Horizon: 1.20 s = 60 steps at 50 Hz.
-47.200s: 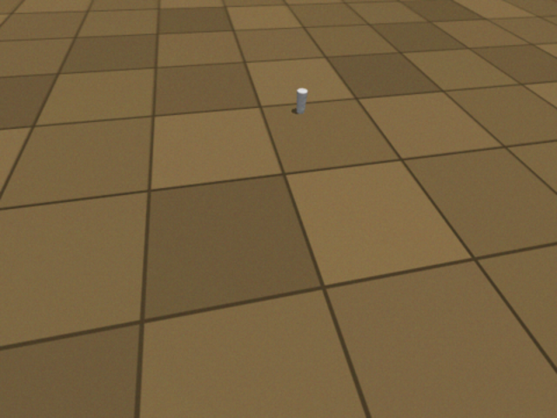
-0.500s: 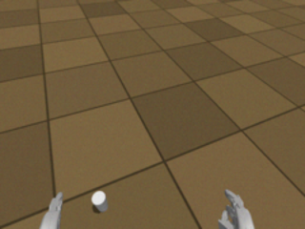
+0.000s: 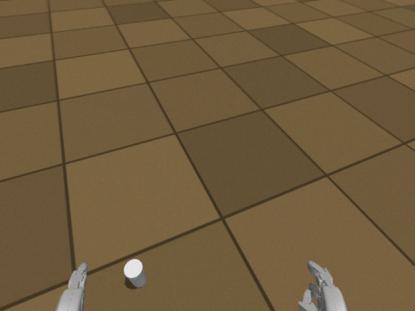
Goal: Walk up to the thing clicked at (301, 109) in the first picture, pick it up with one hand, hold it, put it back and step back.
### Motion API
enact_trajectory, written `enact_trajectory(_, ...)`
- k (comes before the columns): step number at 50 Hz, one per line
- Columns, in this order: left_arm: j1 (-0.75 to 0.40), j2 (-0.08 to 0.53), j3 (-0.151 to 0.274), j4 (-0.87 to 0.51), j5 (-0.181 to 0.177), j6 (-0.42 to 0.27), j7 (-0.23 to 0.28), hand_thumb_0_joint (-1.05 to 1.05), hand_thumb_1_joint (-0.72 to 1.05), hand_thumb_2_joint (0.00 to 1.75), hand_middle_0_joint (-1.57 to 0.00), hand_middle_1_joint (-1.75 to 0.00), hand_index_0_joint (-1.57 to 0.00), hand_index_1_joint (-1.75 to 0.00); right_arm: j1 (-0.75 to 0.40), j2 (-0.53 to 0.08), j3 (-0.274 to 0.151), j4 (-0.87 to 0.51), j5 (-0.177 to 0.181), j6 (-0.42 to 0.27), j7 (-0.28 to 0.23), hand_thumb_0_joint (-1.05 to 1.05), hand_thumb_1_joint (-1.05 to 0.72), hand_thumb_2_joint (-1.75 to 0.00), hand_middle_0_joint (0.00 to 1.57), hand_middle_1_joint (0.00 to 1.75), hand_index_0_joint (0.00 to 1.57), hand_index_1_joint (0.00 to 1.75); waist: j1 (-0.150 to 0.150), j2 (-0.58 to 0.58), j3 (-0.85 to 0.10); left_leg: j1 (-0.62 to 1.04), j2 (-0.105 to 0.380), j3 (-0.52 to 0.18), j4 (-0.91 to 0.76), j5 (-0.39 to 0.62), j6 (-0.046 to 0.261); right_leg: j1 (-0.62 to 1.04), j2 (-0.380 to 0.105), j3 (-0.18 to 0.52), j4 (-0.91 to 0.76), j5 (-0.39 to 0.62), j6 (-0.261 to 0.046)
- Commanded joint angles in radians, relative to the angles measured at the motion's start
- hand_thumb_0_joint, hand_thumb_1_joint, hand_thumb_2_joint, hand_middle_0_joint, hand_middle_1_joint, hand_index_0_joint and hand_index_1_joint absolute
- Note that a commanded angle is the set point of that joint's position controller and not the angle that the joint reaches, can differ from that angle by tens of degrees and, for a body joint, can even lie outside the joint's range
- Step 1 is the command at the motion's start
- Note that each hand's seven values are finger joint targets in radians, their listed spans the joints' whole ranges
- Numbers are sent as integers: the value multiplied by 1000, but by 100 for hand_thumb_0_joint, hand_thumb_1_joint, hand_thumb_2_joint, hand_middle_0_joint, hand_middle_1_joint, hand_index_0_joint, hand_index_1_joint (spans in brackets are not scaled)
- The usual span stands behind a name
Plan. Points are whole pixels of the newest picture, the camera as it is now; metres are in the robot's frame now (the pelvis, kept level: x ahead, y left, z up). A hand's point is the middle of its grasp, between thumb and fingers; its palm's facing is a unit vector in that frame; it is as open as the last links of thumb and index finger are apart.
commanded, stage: home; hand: left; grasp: from the side
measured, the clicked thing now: (136, 274) +0.42 +0.27 -0.64
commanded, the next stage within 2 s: stand in 0.74 s
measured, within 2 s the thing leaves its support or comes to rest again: neither
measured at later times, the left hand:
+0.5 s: hand out of the picture +0.16 +0.18 -0.05, palm faces +0.11 -0.95 -0.28, open 17.6 cm
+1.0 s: hand out of the picture +0.17 +0.18 -0.05, palm faces +0.11 -0.95 -0.28, open 16.5 cm
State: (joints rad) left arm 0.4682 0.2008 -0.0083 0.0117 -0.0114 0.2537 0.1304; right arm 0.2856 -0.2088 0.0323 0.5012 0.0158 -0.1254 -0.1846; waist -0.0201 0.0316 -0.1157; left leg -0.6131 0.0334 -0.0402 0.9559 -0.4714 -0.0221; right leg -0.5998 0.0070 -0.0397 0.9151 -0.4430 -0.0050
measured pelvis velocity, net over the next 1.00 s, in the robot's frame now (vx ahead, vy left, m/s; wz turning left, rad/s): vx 0.00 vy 0.00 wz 0.00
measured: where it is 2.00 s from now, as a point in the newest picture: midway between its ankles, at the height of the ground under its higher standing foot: outside the picture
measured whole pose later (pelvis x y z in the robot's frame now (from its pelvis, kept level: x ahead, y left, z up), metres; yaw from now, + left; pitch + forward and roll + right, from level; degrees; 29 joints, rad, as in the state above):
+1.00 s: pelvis +0.00 +0.00 +0.00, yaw +0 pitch +7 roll -2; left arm 0.46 0.20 -0.01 0.02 -0.01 0.24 0.13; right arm 0.29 -0.21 0.03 0.51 0.01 -0.14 -0.18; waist -0.01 0.03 -0.11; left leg -0.61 0.03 -0.04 0.95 -0.47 -0.02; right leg -0.60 0.00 -0.04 0.91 -0.44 0.00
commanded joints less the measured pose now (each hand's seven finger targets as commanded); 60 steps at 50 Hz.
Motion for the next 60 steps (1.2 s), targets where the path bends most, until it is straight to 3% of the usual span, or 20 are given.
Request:
enact_trajectory(1,-15,96,51,-156,5,-46,13,0,-59,3,-4,-5,-4,-5,-76,-108,-46,-162,-4,-54,-11,0,-90,-90,20,30,20,30,-7,-14,-65,50,-29,31,-150,166,33,53,15,-11,-169,146,1)
enact_trajectory(3,-61,127,67,-227,4,-53,15,0,-58,4,-5,-5,-5,-5,-68,-109,-46,-154,-4,-57,-11,0,-90,-90,20,30,20,30,1,3,-77,58,-31,34,-151,166,33,63,11,-7,-171,149,0)
enact_trajectory(6,-15,89,40,-161,5,-48,10,0,-57,5,-5,-5,-5,-5,-75,-107,-45,-158,-6,-57,-9,0,-90,-90,20,30,20,30,-6,-23,-54,43,-30,32,-152,160,34,56,13,-12,-170,140,1)
enact_trajectory(11,-38,110,58,-213,5,-53,10,0,-56,5,-5,-6,-5,-5,-65,-109,-49,-155,-7,-57,-10,0,-90,-90,20,30,20,30,-5,-8,-91,65,-30,37,-139,210,34,74,10,-6,-167,196,2)
enact_trajectory(13,-9,85,45,-140,7,-49,8,0,-57,4,-5,-5,-5,-5,-71,-106,-46,-149,-6,-58,-8,0,-90,-90,20,30,20,30,-6,-32,-61,52,-30,35,-147,183,34,63,13,-11,-167,166,1)
enact_trajectory(18,-63,120,64,-222,7,-57,11,0,-57,5,-5,-5,-5,-5,-68,-109,-48,-151,-7,-59,-11,0,-90,-90,20,30,20,30,-4,4,-96,73,-29,34,-152,188,32,72,12,-9,-166,170,0)
enact_trajectory(19,-31,93,49,-156,6,-52,11,0,-57,4,-5,-5,-5,-5,-74,-106,-44,-154,-6,-60,-9,0,-90,-90,20,30,20,30,-6,-1,-56,50,-30,31,-161,155,32,59,13,-12,-167,136,-1)
enact_trajectory(20,-71,121,66,-229,4,-58,13,0,-59,4,-5,-5,-5,-5,-75,-107,-45,-151,-5,-61,-10,0,-90,-90,20,30,20,30,7,20,-55,52,-28,30,-169,136,31,49,13,-13,-170,115,-4)
enact_trajectory(24,-40,104,53,-185,4,-55,10,0,-57,5,-5,-5,-5,-5,-74,-108,-45,-155,-6,-63,-8,0,-90,-90,20,30,20,30,2,12,-55,49,-29,31,-167,132,31,48,12,-13,-174,112,-3)
enact_trajectory(29,-18,85,42,-165,7,-55,9,0,-56,5,-5,-6,-5,-6,-71,-106,-47,-153,-8,-67,-9,0,-90,-90,20,30,20,30,-4,-21,-74,55,-28,28,-156,163,32,59,16,-16,-165,142,-1)
enact_trajectory(40,-65,125,66,-232,8,-60,13,0,-56,5,-5,-6,-5,-6,-56,-107,-50,-144,-9,-67,-14,0,-90,-90,20,30,20,30,2,8,-97,73,-31,37,-143,217,32,75,10,-8,-165,202,1)
enact_trajectory(42,-10,90,46,-159,10,-56,10,0,-58,4,-5,-5,-5,-5,-56,-105,-48,-137,-11,-68,-13,0,-90,-90,20,30,20,30,-5,-35,-69,63,-28,36,-143,204,35,68,12,-11,-168,188,3)
enact_trajectory(45,-30,88,50,-170,8,-59,9,0,-34,28,-20,-29,-20,-29,-74,-108,-49,-149,-10,-68,-7,0,-90,-90,20,30,20,30,4,3,-54,47,-27,27,-172,141,30,53,16,-20,-164,118,-4)
enact_trajectory(48,-52,127,73,-226,7,-66,11,0,-10,52,-20,-30,-20,-30,-70,-111,-51,-150,-7,-69,-5,0,-90,-90,20,30,20,30,13,15,-73,53,-29,29,-166,158,30,66,12,-16,-167,132,-4)
enact_trajectory(50,-36,119,61,-218,7,-63,10,0,6,68,-20,-30,-20,-30,-61,-108,-50,-145,-8,-68,-6,0,-90,-90,20,30,20,30,5,4,-85,68,-29,31,-155,194,31,71,14,-15,-162,167,-1)
enact_trajectory(51,10,74,34,-138,8,-56,7,0,14,76,-20,-30,-20,-30,-66,-108,-48,-151,-8,-68,-6,0,-90,-90,20,30,20,30,-8,-21,-72,60,-28,32,-152,190,32,68,15,-13,-159,168,-2)
enact_trajectory(53,-52,107,59,-198,8,-65,11,0,30,90,-20,-30,-20,-30,-65,-109,-49,-147,-8,-67,-7,0,-90,-90,20,30,20,30,-1,7,-83,64,-27,31,-158,177,30,63,13,-12,-158,153,-5)
enact_trajectory(57,-49,99,50,-181,8,-64,10,0,62,90,-20,-30,-20,-30,-67,-109,-48,-148,-9,-68,-7,0,-90,-90,20,30,20,30,-4,-8,-74,56,-28,29,-158,168,32,60,14,-14,-161,145,-2)
enact_trajectory(58,-70,129,69,-245,9,-72,14,0,70,90,-20,-30,-20,-30,-58,-110,-52,-143,-9,-67,-8,0,-90,-90,20,30,20,30,8,19,-96,72,-27,29,-160,190,29,70,13,-15,-155,164,-5)
enact_trajectory(60,-24,101,47,-195,10,-68,11,0,86,90,-20,-30,-20,-30,-56,-111,-52,-140,-11,-67,-8,0,-90,-90,20,30,20,30,-3,-12,-93,80,-25,28,-155,210,30,73,15,-17,-155,182,-4)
